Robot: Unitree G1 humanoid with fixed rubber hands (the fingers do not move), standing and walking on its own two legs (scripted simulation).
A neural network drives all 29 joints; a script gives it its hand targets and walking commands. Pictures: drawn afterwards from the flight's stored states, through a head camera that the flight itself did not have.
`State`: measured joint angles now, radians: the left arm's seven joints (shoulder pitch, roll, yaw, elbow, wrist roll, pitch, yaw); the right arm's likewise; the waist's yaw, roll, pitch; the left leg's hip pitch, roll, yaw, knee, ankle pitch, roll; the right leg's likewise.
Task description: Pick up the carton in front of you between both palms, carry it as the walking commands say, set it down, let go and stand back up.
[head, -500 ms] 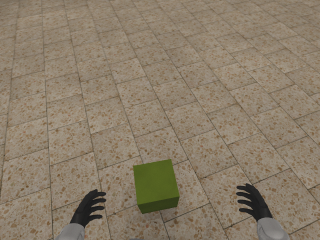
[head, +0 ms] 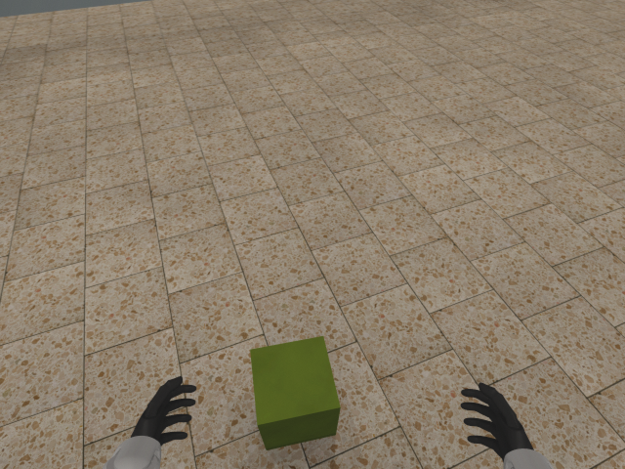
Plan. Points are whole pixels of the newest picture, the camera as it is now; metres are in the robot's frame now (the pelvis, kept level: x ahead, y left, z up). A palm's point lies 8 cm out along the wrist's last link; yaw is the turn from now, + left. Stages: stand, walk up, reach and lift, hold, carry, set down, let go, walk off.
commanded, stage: let go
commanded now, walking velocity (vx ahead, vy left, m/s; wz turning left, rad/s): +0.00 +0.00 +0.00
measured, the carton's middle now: (294, 393) +0.43 +0.09 -0.64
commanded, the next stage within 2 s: stand in 0.04 s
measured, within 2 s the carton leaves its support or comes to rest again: neither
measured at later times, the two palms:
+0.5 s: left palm (125, 433) +0.18 +0.29 -0.10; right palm out of the picture +0.13 -0.28 -0.07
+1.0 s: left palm out of the picture +0.13 +0.31 -0.10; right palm out of the picture +0.10 -0.28 -0.08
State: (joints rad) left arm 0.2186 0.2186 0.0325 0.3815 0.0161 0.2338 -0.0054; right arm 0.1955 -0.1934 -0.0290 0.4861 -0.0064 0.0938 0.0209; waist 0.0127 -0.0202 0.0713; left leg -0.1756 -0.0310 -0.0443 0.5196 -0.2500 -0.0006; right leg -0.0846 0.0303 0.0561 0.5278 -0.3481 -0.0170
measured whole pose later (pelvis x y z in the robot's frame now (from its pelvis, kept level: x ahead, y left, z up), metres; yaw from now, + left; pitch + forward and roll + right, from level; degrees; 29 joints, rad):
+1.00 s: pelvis +0.02 +0.02 +0.01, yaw -2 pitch -2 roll +0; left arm 0.16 0.36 0.02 0.94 0.03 0.00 0.02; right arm 0.17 -0.34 -0.02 0.94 -0.02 -0.01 -0.03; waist 0.00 -0.04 0.02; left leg -0.15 -0.03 0.00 0.40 -0.21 0.03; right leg -0.05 0.02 0.10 0.36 -0.27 0.01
